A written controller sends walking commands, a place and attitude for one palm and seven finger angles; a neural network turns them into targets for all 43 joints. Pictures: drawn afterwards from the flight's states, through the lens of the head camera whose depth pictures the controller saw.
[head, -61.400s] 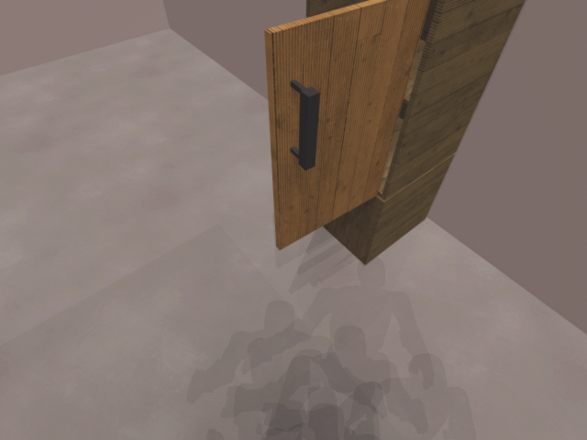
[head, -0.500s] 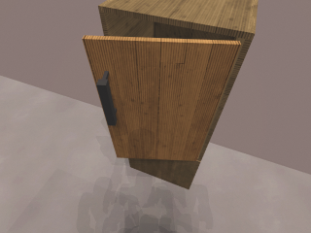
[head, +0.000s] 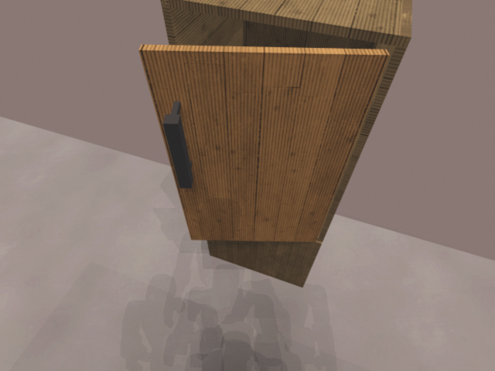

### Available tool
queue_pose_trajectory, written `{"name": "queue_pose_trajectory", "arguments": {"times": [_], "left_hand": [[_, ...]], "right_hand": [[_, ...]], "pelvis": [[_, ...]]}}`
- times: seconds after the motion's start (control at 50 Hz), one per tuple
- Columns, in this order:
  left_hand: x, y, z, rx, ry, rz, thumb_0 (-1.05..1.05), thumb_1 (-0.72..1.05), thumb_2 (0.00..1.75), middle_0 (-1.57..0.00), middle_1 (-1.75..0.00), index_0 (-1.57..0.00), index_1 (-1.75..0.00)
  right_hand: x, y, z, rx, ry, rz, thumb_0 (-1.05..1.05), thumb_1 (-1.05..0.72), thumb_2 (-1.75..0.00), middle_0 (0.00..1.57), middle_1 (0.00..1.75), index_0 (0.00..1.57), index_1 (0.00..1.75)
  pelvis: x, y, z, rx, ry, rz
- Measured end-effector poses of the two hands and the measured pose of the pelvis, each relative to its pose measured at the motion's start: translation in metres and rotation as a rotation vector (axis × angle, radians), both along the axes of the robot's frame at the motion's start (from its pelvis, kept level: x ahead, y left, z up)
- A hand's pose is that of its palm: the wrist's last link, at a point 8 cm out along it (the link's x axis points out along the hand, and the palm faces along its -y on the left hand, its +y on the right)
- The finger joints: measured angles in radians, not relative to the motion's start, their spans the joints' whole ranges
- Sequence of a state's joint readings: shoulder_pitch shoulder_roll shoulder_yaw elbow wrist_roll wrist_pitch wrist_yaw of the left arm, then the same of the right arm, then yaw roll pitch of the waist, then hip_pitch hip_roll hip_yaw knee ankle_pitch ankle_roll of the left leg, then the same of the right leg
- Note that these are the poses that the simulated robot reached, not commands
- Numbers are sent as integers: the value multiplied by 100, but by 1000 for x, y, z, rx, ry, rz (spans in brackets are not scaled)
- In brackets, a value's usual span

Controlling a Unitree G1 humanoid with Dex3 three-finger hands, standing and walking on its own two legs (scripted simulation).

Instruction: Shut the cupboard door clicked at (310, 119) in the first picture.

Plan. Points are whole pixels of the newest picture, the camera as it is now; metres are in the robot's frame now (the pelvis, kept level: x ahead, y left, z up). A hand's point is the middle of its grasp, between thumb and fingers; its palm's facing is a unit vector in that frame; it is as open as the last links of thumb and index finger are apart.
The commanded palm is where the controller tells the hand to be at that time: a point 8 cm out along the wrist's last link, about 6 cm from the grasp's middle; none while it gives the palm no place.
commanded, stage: come to a stop and stand still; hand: left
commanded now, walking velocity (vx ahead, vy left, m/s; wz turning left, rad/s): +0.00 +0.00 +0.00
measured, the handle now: (181, 147) +0.49 +0.15 +0.07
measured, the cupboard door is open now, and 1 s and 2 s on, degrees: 19 19 19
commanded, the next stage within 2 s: look again from close up in 0.54 s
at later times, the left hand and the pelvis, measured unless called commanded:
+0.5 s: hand out of the picture +0.04 +0.18 -0.18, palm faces +0.01 -0.98 -0.19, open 7.3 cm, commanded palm none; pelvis +0.03 +0.01 +0.00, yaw -1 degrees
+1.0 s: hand out of the picture +0.05 +0.18 -0.18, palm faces +0.00 -0.98 -0.20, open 7.3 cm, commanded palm none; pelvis +0.04 +0.00 +0.00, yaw -1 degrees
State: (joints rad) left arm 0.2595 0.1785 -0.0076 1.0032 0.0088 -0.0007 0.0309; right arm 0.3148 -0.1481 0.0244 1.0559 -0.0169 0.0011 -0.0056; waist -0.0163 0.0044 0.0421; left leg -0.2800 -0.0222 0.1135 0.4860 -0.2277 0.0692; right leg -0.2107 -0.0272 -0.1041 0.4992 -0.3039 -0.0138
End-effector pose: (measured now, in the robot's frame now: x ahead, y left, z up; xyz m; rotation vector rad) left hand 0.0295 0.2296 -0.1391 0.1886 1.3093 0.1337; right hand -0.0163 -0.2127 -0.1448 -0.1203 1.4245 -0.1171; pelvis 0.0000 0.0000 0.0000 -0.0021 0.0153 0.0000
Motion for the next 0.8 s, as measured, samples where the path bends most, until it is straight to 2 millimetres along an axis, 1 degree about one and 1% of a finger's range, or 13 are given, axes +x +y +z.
{"name": "queue_pose_trajectory", "arguments": {"times": [0.1, 0.22, 0.36, 0.48, 0.62, 0.8], "left_hand": [[-9, 0, -2, -10, 41, 19, 1, 91, 90, -20, -30, -20, -30], [-12, -2, -7, -26, 74, 31, 1, 91, 90, -20, -30, -20, -30], [-5, -3, -9, -38, 83, 33, 1, 91, 90, -20, -30, -20, -30], [5, 1, -8, -29, 71, 32, 1, 91, 90, -20, -30, -20, -30], [16, 7, -6, -11, 58, 25, 0, 91, 90, -20, -30, -20, -30], [21, 10, -5, -4, 59, 21, 0, 91, 90, -20, -30, -20, -30]], "right_hand": [[11, 1, 2, -12, 1, 9, 1, -91, -90, 20, 30, 20, 30], [36, -6, 5, -45, -38, 17, 1, -92, -90, 20, 30, 20, 30], [65, -10, 8, -68, -86, 32, 1, -92, -90, 20, 30, 20, 30], [80, -9, 8, -70, -111, 38, 0, -92, -90, 20, 30, 20, 30], [85, -9, 7, -67, -108, 38, 0, -92, -90, 20, 30, 20, 30], [76, -10, 7, -63, -69, 32, 0, -91, -90, 20, 30, 20, 30]], "pelvis": [[8, 2, 1, 0, 1, 0], [18, 5, 1, 1, -7, -4], [27, 7, 2, 2, -9, -7], [32, 8, 2, 4, -11, -9], [36, 8, 2, 6, -12, -11], [38, 6, 3, 9, -10, -10]]}}
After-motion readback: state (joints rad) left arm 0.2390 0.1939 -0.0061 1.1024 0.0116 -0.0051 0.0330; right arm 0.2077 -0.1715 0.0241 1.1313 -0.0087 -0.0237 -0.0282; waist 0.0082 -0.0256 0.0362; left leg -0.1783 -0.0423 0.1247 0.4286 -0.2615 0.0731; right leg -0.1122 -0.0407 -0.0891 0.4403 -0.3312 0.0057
